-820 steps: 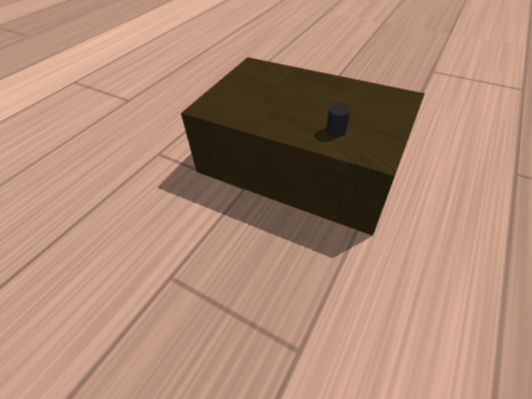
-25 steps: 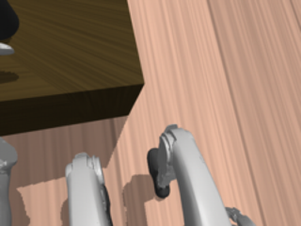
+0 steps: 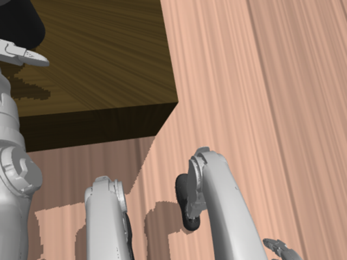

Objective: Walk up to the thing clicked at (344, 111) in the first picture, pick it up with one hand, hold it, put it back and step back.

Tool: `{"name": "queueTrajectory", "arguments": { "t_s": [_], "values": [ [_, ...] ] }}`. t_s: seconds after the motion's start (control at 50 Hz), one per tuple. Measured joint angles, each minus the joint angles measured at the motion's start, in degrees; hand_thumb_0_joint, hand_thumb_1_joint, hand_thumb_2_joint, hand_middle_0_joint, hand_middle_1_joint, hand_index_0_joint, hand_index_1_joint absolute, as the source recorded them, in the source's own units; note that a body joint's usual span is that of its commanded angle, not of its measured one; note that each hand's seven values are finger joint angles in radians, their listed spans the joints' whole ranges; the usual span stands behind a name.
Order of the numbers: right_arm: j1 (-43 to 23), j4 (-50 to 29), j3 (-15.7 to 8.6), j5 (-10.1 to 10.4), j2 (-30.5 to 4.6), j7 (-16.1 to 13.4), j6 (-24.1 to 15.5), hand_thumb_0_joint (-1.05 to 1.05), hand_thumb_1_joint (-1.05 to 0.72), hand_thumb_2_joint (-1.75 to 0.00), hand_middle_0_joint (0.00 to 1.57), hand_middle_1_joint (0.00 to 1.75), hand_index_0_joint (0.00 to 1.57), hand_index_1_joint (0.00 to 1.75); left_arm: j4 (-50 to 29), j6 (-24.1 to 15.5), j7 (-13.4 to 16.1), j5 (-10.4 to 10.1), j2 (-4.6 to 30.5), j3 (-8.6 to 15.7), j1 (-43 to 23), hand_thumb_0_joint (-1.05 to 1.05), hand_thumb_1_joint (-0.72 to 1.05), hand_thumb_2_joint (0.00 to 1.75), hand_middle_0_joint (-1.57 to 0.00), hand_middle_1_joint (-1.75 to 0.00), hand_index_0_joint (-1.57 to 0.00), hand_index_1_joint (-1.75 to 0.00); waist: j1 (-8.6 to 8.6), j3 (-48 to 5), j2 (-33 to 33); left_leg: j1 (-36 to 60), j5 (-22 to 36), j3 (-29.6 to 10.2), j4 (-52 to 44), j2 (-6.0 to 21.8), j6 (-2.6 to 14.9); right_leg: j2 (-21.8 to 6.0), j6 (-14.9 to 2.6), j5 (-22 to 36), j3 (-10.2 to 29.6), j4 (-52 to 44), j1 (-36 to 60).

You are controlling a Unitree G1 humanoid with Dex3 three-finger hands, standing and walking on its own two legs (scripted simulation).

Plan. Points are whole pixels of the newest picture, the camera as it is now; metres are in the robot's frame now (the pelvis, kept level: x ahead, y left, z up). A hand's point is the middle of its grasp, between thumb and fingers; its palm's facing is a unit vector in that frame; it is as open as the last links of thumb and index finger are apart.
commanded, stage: close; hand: left
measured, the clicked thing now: (5, 10) +0.62 +0.22 +0.00
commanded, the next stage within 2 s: settle in 1.10 s
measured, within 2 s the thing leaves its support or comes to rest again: leaves its support in 1.62 s
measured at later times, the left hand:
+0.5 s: hand (6, 24) +0.59 +0.21 +0.01, palm faces +0.24 -0.97 -0.03, open 13.2 cm
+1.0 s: hand (6, 19) +0.60 +0.22 +0.01, palm faces +0.25 -0.97 -0.02, open 11.5 cm
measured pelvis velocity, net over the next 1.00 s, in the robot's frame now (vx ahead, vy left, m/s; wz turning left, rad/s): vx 0.00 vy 0.00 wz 0.01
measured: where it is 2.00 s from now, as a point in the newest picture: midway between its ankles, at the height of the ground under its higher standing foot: (157, 230)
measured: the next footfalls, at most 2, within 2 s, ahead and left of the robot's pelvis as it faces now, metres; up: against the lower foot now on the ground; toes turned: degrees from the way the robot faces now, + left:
none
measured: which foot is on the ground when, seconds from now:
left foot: down 0.00-1.00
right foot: down 0.00-1.00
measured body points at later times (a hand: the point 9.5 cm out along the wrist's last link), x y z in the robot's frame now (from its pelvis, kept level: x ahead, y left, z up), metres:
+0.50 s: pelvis +0.00 +0.00 +0.00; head +0.24 +0.05 +0.38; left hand +0.57 +0.27 +0.01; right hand +0.03 -0.27 -0.11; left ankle +0.06 +0.11 -0.41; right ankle +0.13 -0.14 -0.41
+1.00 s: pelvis +0.00 +0.00 -0.02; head +0.25 +0.05 +0.35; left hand +0.58 +0.27 +0.01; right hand +0.03 -0.27 -0.12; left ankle +0.06 +0.11 -0.41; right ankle +0.13 -0.14 -0.41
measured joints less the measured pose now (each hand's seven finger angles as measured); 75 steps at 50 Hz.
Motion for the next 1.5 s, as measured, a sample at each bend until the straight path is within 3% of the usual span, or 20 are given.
{"name": "queueTrajectory", "arguments": {
  "t_s": [0.1, 0.26, 0.44, 0.68, 1.24, 1.4, 1.5],
  "values": [
    [-0.63, 0.0, -0.06, -0.27, 0.41, 0.25, 0.09, 0.0, -0.91, -0.9, 0.2, 0.3, 0.2, 0.3, 0.12, -0.86, 1.55, 0.26, -0.67, 0.28, 0.54, -0.01, -0.6, 0.08, -0.1, -0.1, -0.11, -0.09, 0.12, 0.03, 0.35, 0.29, -0.18, -0.02, -0.17, -0.03, 0.09, -0.03, 0.12, -0.23, -0.02, -0.11, 0.28],
    [-0.79, 0.12, -0.23, -0.22, 0.84, 0.45, 0.08, 0.0, -0.91, -0.89, 0.2, 0.3, 0.2, 0.3, -0.17, -1.84, 2.45, -0.16, -1.7, -0.56, 1.28, -0.01, -0.51, 0.21, -0.3, -0.29, -0.3, -0.28, 0.61, -0.16, 0.34, 0.58, -0.11, 0.17, -0.49, -0.21, -0.04, -0.19, 0.01, -0.38, 0.19, -0.09, 0.43],
    [-0.89, 0.75, -0.64, -0.44, 0.66, 0.62, -0.02, 0.0, -0.9, -0.89, 0.2, 0.3, 0.2, 0.3, 0.81, -2.76, 3.71, -0.58, -2.27, -2.5, 0.79, -0.01, -0.38, 0.35, -0.46, -0.47, -0.48, -0.45, 1.23, -0.38, 0.04, 0.64, 0.1, 0.23, -0.7, -0.35, -0.18, -0.31, -0.11, -0.34, 0.27, -0.06, 0.42],
    [-1.76, 0.6, -0.48, -0.94, 0.01, 0.95, 0.26, 0.0, -0.89, -0.89, 0.2, 0.3, 0.2, 0.3, 3.14, -4.25, 4.48, -0.03, -1.11, -2.43, -1.92, 0.0, -0.17, 0.5, -0.63, -0.62, -0.64, -0.61, 0.49, 0.26, -0.01, -1.03, 0.13, 0.16, 0.75, -0.62, -0.19, -0.53, -0.07, -0.33, 0.34, 1.31, -1.15],
    [-1.33, -1.71, -0.3, -0.54, -0.52, 2.19, 1.96, 0.0, -0.89, -0.89, 0.2, 0.3, 0.2, 0.3, 2.68, -3.43, 3.35, 0.79, 0.29, -0.35, -4.52, 0.0, -0.45, 0.71, -0.7, -0.84, -0.71, -0.82, 0.3, 0.89, 0.6, -4.22, -0.16, 0.3, 4.37, -0.58, 0.18, -0.35, 0.28, -0.09, 0.7, 4.38, -4.35],
    [-0.46, -1.84, -0.98, 0.12, -0.29, 2.2, 2.66, 0.0, -0.9, -0.89, 0.2, 0.3, 0.2, 0.3, -1.31, -0.36, 3.37, 0.54, -1.09, 0.44, -2.26, 0.0, -0.5, 0.76, -0.7, -0.88, -0.7, -0.86, 0.79, 0.71, 0.97, -3.54, -0.33, 0.34, 3.68, -0.55, 0.08, -0.32, 0.22, -0.34, 0.72, 3.91, -3.81],
    [-0.11, -1.49, -1.47, 0.68, 0.24, 1.47, 2.62, 0.0, -0.9, -0.89, 0.2, 0.3, 0.2, 0.3, -4.13, 1.08, 4.04, 0.27, -3.04, -0.62, 0.63, 0.0, -0.52, 0.8, -0.7, -0.9, -0.71, -0.89, 1.46, 0.38, 0.94, -1.52, -0.4, 0.5, 1.88, -0.45, 0.07, -0.26, 0.2, -0.59, 0.75, 2.38, -1.89]
  ]
}}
